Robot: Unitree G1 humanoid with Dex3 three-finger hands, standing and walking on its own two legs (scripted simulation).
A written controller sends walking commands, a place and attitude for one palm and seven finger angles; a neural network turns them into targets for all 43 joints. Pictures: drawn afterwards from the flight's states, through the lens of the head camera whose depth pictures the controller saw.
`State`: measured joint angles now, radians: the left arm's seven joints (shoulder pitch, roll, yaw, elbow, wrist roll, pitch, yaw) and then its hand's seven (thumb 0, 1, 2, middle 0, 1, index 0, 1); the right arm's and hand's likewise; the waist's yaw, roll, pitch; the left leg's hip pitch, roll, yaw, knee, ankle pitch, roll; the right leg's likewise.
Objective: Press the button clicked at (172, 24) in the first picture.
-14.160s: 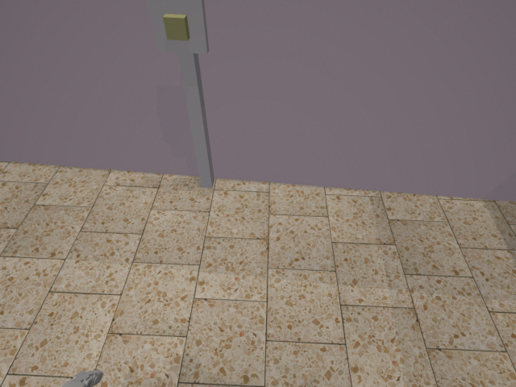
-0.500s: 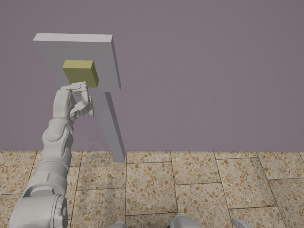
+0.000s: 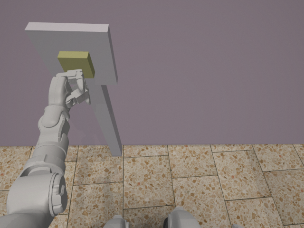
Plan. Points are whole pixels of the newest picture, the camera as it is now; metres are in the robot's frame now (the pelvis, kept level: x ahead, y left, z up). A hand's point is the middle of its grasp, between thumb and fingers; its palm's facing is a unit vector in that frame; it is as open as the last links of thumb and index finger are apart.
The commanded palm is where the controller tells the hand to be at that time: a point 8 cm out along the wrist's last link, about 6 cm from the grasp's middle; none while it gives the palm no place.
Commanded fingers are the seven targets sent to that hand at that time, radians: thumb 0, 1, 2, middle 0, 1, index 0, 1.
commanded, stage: press the button with the knuckle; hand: left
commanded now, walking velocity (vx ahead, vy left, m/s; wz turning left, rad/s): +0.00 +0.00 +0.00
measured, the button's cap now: (78, 63) +0.51 +0.18 +0.11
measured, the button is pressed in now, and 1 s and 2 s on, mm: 5 6 0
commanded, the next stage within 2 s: hold the button down briefly in 0.28 s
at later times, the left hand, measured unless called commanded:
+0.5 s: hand (85, 87) +0.47 +0.17 +0.07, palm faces -0.02 -1.00 -0.04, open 3.7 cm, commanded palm +0.48 +0.22 +0.08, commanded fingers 0.00 0.90 0.90 -1.30 -1.50 -1.30 -1.50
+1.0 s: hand (85, 89) +0.46 +0.17 +0.07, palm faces -0.01 -1.00 -0.03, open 3.6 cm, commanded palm +0.43 +0.22 +0.08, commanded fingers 0.00 0.90 0.90 -1.30 -1.50 -1.30 -1.50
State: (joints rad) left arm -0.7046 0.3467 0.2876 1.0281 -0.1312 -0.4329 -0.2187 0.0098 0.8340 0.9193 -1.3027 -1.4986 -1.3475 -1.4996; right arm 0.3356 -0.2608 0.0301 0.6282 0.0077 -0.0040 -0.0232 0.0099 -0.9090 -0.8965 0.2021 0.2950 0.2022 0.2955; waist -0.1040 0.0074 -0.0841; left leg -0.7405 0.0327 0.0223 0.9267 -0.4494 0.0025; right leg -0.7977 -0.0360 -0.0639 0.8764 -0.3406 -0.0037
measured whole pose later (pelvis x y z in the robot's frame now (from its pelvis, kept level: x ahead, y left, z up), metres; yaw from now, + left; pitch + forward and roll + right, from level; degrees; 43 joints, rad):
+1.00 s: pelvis -0.03 +0.01 -0.01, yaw +0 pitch +17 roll -1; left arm -0.85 0.41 0.30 1.13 -0.10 -0.42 -0.18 0.04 0.90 0.89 -1.30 -1.50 -1.51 -1.50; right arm 0.38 -0.28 0.05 0.61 -0.01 -0.03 -0.01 0.01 -0.91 -0.90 0.20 0.30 0.20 0.30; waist -0.15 0.01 -0.08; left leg -0.87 0.02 0.01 0.99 -0.43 0.02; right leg -0.91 -0.04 -0.06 0.92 -0.31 0.00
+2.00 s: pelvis +0.03 +0.00 +0.02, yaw +0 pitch +9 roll +0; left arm -0.11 0.24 0.17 0.32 -0.23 -0.26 -0.21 0.02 0.90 0.90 -1.30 -1.50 -1.30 -1.50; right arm 0.29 -0.25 0.03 0.54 0.04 -0.03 -0.03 0.01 -0.91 -0.90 0.20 0.29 0.20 0.30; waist -0.03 0.04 -0.10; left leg -0.53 0.03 0.02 0.81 -0.45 0.00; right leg -0.60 -0.03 -0.06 0.79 -0.36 0.00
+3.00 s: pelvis +0.04 +0.01 +0.05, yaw +0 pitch -4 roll -1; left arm 0.53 0.32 0.28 -0.48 -0.04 -0.08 0.10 0.02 0.89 0.90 -1.31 -1.50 -1.31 -1.50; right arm 0.23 -0.22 0.03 0.62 -0.01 -0.14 -0.07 0.02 -0.91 -0.90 0.20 0.30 0.20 0.30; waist 0.07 0.07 0.00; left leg -0.06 0.01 0.04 0.44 -0.32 0.02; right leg -0.12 -0.03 -0.05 0.41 -0.22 0.02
